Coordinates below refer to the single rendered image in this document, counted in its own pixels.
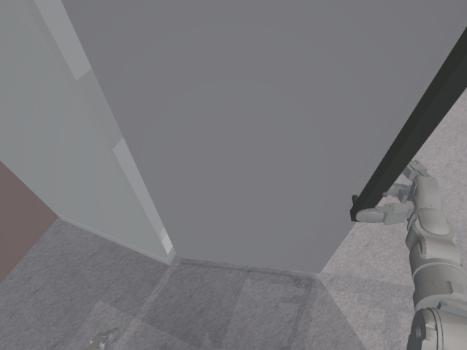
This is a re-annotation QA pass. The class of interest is fridge door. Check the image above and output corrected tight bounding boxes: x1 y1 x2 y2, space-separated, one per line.
61 0 467 273

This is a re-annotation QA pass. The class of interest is left robot hand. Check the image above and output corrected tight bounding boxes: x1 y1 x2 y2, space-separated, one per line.
83 327 120 350

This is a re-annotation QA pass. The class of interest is handle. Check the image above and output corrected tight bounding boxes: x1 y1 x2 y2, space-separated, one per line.
350 27 467 222

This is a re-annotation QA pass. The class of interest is right robot forearm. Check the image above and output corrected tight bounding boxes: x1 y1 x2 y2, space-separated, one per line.
405 208 467 317

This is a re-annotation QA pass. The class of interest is robot right upper arm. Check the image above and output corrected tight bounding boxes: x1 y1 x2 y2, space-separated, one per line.
406 308 467 350

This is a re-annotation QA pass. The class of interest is right robot hand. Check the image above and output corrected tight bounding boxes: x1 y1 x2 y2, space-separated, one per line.
356 160 442 225

